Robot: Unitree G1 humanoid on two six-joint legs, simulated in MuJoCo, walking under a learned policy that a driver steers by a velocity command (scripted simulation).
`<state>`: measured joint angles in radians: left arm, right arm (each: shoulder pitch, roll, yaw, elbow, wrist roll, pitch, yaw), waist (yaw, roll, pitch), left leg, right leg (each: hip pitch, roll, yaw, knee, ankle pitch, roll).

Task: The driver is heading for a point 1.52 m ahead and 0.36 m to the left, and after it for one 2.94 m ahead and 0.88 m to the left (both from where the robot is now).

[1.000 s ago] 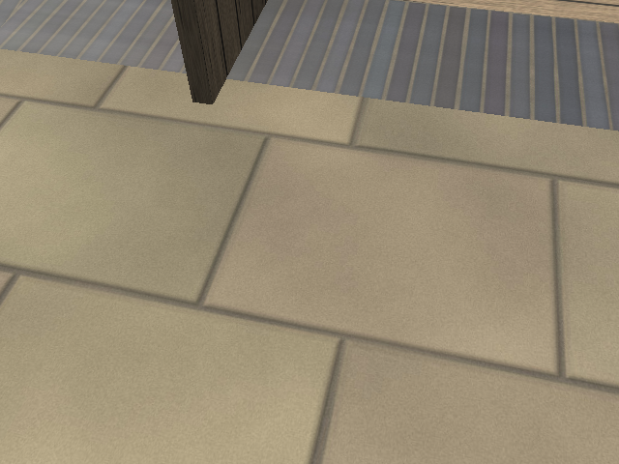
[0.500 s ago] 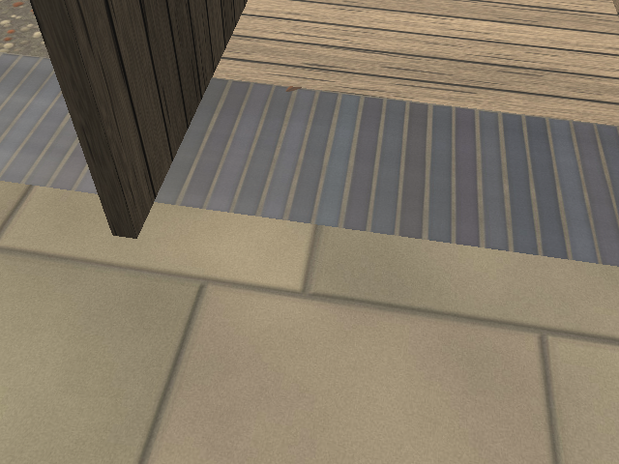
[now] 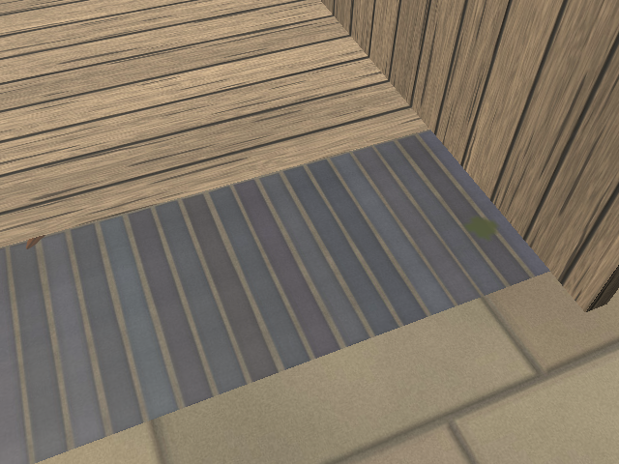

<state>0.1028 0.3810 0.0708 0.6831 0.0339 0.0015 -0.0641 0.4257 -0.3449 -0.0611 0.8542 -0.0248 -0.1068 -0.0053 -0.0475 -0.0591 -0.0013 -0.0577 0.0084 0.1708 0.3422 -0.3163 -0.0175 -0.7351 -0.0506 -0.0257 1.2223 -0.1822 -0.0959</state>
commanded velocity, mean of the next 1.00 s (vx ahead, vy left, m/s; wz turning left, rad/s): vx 1.00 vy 0.00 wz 0.38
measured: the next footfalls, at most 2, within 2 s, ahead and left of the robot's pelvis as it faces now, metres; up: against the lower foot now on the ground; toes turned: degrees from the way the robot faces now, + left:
right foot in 0.20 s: +0.36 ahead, -0.08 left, +0.00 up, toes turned -12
left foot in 0.64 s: +0.81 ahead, +0.06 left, +0.00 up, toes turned +10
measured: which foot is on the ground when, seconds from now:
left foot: down 0.00-0.20, up 0.22-0.62, down 0.64-1.00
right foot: up 0.00-0.18, down 0.20-0.64, up 0.66-1.00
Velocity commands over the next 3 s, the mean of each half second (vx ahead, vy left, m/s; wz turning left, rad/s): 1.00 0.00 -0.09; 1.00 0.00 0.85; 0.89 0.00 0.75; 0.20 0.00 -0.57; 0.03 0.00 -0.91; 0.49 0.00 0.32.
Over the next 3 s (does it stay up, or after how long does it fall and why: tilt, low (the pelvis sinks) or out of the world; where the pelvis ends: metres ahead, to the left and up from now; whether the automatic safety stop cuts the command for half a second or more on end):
stays up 1.59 0.43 -0.01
